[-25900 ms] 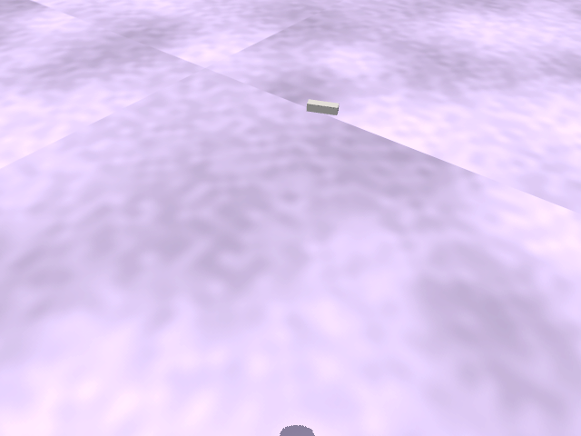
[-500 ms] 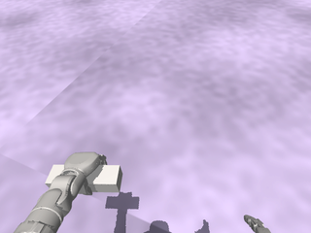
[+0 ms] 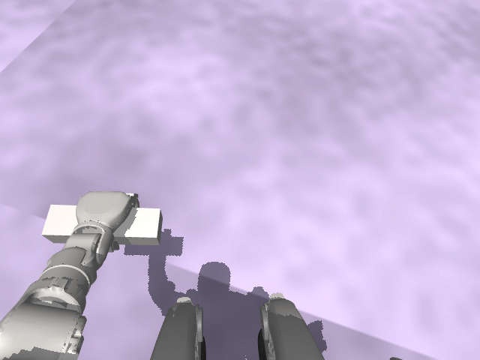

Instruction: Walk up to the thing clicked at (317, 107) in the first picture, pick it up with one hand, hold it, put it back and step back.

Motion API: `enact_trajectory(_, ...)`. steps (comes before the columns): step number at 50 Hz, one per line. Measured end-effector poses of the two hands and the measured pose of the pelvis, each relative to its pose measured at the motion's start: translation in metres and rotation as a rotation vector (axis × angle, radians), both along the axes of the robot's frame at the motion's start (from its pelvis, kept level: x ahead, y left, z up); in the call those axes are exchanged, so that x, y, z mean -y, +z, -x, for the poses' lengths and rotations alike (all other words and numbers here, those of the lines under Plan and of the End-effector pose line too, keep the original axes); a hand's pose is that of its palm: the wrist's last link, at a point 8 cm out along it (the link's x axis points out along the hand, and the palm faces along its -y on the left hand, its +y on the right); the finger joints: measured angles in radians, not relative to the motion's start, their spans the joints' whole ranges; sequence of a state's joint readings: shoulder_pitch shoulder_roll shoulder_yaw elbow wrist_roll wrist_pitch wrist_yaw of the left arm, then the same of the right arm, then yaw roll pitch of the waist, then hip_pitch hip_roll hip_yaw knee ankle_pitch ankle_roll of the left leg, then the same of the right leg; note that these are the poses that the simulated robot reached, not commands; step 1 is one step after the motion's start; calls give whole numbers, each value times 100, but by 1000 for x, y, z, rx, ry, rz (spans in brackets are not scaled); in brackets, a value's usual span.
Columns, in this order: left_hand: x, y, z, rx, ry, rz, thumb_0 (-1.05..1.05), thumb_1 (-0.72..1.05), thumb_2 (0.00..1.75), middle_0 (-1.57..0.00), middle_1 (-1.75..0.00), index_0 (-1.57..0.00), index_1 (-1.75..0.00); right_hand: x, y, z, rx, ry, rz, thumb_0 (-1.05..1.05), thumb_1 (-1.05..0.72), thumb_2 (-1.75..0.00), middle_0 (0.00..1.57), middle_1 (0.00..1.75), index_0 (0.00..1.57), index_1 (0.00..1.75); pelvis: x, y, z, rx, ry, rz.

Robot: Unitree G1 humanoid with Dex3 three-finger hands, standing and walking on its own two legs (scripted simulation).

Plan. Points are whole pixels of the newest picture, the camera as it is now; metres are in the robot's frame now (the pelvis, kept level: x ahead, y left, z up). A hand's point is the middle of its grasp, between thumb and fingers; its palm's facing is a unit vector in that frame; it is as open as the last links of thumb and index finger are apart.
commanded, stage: crouch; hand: left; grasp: from above
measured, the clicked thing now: (107, 225) +0.39 +0.25 -0.13
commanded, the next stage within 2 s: lower in 1.26 s
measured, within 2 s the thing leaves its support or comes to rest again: neither
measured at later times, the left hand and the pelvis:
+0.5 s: hand (132, 243) +0.41 +0.25 -0.34, palm faces -0.47 -0.01 -0.88, open 9.2 cm; pelvis -0.02 +0.00 -0.17, yaw -2 degrees
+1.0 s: hand (139, 245) +0.43 +0.26 -0.43, palm faces -0.47 -0.03 -0.88, open 9.2 cm; pelvis -0.03 +0.00 -0.25, yaw -5 degrees
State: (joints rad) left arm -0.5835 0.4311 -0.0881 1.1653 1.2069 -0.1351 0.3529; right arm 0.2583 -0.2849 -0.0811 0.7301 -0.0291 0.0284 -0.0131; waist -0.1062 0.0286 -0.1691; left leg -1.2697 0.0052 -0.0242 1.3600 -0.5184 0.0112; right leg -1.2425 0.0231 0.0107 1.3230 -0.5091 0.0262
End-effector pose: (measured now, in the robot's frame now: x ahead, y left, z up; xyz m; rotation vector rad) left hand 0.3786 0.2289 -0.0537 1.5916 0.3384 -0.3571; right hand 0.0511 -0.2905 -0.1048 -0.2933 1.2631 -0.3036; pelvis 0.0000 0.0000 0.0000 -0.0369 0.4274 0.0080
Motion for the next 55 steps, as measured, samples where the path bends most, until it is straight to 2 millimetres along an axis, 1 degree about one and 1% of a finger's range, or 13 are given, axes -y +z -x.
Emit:
enact_trajectory(3,-1,-30,-8,6,12,1,-2,9,54,-69,-64,-72,-58,-3,-28,19,-39,-16,3,0,-89,-89,21,30,20,30,-1,-27,7,-47,-2,5)
enact_trajectory(6,-4,-61,-14,-4,23,3,-2,9,55,-68,-64,-72,-59,-9,-55,34,-71,-21,-4,0,-89,-89,21,30,20,30,-3,-52,13,-88,-3,10)
enact_trajectory(11,-9,-111,-21,-35,32,13,-2,8,56,-68,-65,-71,-60,-18,-95,44,-103,-12,-27,0,-89,-89,21,30,20,30,-4,-90,19,-146,-4,19)
enact_trajectory(15,-13,-149,-24,-58,29,26,-2,7,57,-68,-65,-72,-60,-22,-124,42,-121,16,-43,0,-89,-89,21,30,20,30,-4,-117,20,-186,-3,28)
enact_trajectory(19,-17,-183,-29,-58,28,41,-2,6,58,-69,-65,-72,-59,-23,-148,34,-132,55,-50,0,-89,-89,21,30,20,30,-3,-142,19,-217,-2,37)
enact_trajectory(25,-24,-224,-38,-47,37,50,-2,6,57,-70,-64,-73,-58,-18,-176,19,-136,114,-52,0,-90,-89,21,30,20,30,-1,-173,18,-238,-2,51)
enact_trajectory(30,-27,-251,-44,-44,43,54,-2,6,57,-70,-63,-74,-58,-14,-192,12,-142,140,-47,0,-90,-89,21,30,20,30,0,-192,19,-243,-10,61)
enact_trajectory(35,-28,-273,-49,-42,49,59,-3,6,57,-70,-63,-74,-58,-12,-205,14,-159,147,-45,0,-91,-90,21,30,20,30,0,-208,20,-242,-16,68)
enact_trajectory(44,-30,-303,-57,-51,53,61,-3,7,55,-71,-62,-75,-57,-12,-225,37,-213,125,-51,0,-91,-90,21,30,20,30,-1,-234,23,-233,-28,73)
enact_trajectory(50,-32,-319,-61,-53,52,60,-3,7,54,-71,-61,-75,-56,-13,-238,54,-250,105,-60,0,-91,-90,21,30,20,30,0,-250,26,-224,-34,74)
enact_trajectory(55,-32,-332,-63,-62,52,57,-3,7,53,-72,-61,-75,-55,-14,-248,63,-269,99,-66,0,-91,-90,21,30,20,30,1,-262,28,-217,-38,75)
